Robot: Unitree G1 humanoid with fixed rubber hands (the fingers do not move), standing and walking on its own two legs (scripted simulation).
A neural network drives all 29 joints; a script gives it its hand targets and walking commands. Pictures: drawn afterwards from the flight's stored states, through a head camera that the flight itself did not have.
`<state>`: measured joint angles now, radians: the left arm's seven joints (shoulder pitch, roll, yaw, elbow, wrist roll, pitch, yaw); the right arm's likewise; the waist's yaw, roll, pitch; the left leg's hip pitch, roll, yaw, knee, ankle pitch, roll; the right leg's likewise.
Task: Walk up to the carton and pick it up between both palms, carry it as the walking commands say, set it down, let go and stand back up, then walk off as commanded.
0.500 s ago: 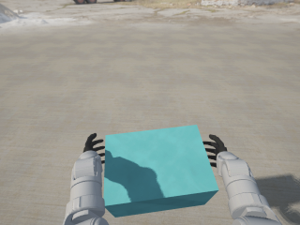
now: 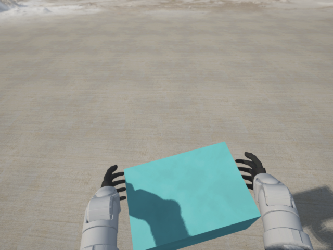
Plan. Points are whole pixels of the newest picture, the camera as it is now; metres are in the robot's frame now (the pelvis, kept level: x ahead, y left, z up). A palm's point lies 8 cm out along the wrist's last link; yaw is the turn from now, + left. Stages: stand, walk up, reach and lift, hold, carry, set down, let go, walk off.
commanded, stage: reach and lift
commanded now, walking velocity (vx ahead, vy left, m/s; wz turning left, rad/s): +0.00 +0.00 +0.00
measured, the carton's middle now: (186, 199) +0.30 -0.02 -0.05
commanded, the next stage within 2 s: hold in 0.90 s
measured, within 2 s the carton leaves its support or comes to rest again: neither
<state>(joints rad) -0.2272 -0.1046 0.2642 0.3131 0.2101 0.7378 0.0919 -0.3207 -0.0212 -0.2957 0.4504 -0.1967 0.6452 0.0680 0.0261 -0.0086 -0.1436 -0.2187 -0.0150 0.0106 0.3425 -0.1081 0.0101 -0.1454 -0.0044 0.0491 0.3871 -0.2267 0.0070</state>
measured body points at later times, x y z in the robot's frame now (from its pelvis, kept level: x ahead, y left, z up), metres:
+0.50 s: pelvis +0.00 +0.00 +0.00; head -0.06 +0.01 +0.45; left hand +0.30 +0.20 +0.05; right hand +0.30 -0.19 +0.04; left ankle +0.05 +0.11 -0.75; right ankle -0.01 -0.13 -0.75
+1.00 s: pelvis -0.01 +0.00 +0.00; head -0.07 +0.01 +0.45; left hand +0.28 +0.19 +0.05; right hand +0.29 -0.19 +0.04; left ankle +0.05 +0.11 -0.75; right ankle -0.01 -0.13 -0.75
